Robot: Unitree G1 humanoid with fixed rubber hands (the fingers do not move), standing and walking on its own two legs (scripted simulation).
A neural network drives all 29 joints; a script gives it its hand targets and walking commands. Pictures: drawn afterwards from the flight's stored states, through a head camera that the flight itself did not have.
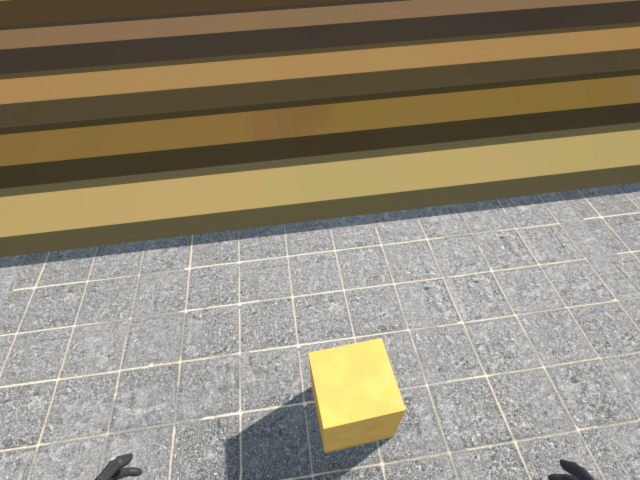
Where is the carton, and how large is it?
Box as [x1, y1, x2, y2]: [308, 338, 405, 452]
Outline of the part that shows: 381,338 308,353 311,384 324,452 393,436 405,408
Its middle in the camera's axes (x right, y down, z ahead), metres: +0.09 +0.44 +1.11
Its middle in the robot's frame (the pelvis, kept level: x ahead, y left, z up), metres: +0.44 -0.04 -0.66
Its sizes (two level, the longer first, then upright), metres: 0.210 0.200 0.250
